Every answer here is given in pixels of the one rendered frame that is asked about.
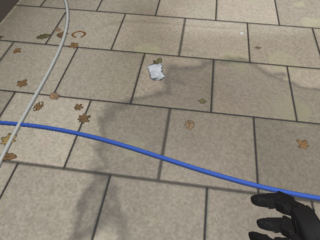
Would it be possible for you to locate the right robot hand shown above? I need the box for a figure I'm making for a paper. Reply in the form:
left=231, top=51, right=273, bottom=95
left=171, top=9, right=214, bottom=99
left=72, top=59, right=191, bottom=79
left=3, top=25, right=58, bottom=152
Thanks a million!
left=248, top=191, right=320, bottom=240

